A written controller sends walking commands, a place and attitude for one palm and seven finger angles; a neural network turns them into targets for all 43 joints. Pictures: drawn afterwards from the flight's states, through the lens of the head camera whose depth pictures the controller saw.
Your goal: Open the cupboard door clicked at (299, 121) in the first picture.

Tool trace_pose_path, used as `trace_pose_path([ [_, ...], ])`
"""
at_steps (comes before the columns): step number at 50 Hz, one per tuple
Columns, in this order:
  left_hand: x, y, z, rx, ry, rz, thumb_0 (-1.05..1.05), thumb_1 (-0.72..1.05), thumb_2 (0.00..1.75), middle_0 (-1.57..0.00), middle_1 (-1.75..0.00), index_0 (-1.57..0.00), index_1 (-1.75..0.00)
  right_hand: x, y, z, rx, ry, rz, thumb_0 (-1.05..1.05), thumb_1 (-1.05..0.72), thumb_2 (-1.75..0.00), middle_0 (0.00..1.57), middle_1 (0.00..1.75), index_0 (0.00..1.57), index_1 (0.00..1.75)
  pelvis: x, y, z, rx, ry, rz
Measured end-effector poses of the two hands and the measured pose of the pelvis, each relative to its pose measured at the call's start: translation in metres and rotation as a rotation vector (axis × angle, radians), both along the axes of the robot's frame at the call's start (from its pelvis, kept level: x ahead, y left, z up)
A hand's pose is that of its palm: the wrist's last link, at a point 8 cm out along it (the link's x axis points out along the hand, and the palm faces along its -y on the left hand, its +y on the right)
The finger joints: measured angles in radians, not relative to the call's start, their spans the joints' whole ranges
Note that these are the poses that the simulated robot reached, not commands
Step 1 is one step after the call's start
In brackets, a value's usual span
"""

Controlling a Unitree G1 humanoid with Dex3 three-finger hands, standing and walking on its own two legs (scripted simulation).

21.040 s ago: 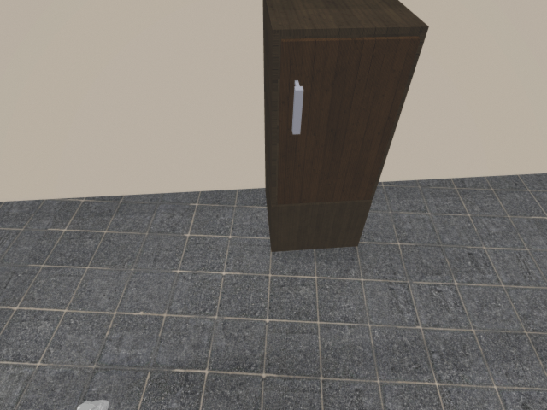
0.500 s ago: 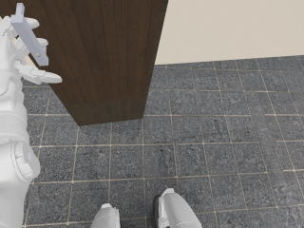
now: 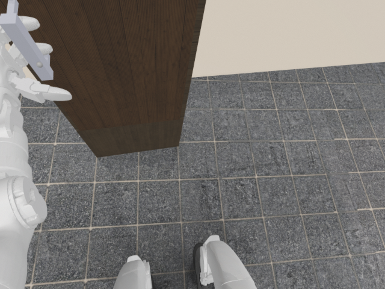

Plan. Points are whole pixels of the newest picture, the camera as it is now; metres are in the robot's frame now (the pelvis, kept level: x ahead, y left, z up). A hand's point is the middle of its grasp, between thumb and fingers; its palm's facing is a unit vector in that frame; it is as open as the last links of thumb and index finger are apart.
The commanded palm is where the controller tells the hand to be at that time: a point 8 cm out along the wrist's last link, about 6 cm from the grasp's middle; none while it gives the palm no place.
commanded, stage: close the thumb around the handle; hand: left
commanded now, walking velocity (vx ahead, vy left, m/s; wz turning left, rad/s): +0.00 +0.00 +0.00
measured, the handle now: (31, 42) +0.59 +0.25 +0.07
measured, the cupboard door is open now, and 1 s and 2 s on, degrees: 0 0 51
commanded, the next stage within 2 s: pull the door open along its arc in 0.80 s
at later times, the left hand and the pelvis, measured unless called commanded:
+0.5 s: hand (41, 64) +0.53 +0.22 +0.07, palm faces +0.06 -1.00 -0.02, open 9.6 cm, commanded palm +0.51 +0.26 +0.06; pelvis +0.00 +0.00 +0.00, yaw +0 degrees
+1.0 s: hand (42, 65) +0.53 +0.22 +0.07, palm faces +0.07 -1.00 -0.02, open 5.9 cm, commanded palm +0.49 +0.26 +0.06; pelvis +0.00 +0.00 +0.00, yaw +0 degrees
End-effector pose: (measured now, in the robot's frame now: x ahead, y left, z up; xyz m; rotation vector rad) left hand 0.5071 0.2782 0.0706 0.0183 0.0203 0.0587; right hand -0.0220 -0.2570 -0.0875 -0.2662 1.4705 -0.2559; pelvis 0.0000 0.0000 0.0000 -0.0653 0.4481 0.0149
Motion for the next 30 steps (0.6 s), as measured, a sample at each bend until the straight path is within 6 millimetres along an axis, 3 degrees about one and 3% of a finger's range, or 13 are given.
trace_pose_path([
  [8, -0.0036, -0.0028, 0.0008, -0.001, 0.004, -0.001, -0.01, -0.49, 0.30, -0.30, -1.20, -0.30, -1.20, 0.0057, 0.0004, 0.0014, -0.005, -0.021, 0.014, 0.00, -0.91, -0.90, 0.20, 0.30, 0.20, 0.30, -0.0002, 0.0018, 0.0014, -0.001, -0.011, 0.007],
  [13, -0.0012, -0.0043, 0.0013, 0.007, 0.003, -0.002, -0.01, -0.40, 0.34, -0.31, -1.21, -0.31, -1.21, 0.0089, 0.0008, -0.0002, -0.008, -0.033, 0.023, 0.00, -0.91, -0.90, 0.20, 0.30, 0.20, 0.30, -0.0012, 0.0027, 0.0002, -0.001, -0.009, 0.010],
  [30, -0.0004, -0.0027, 0.0007, 0.008, -0.005, 0.001, 0.00, 0.43, 0.70, -0.37, -1.30, -0.36, -1.30, 0.0069, 0.0038, -0.0032, 0.005, -0.022, 0.016, 0.00, -0.91, -0.90, 0.20, 0.30, 0.20, 0.30, -0.0004, 0.0024, -0.0009, -0.001, -0.003, 0.005],
])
